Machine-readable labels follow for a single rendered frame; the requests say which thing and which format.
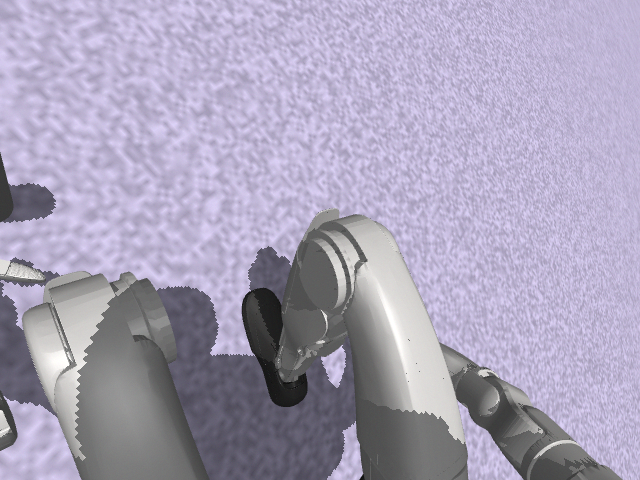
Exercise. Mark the right robot hand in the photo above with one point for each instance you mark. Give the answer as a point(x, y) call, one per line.
point(457, 364)

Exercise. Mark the left robot arm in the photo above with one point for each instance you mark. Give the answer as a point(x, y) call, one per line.
point(8, 431)

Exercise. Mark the right robot arm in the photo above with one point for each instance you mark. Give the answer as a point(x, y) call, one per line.
point(531, 441)

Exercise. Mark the can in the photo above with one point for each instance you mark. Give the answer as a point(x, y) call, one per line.
point(6, 202)

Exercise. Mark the left robot hand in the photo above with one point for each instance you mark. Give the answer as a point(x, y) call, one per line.
point(21, 273)

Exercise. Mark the right robot foot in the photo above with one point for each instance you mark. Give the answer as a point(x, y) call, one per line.
point(261, 313)

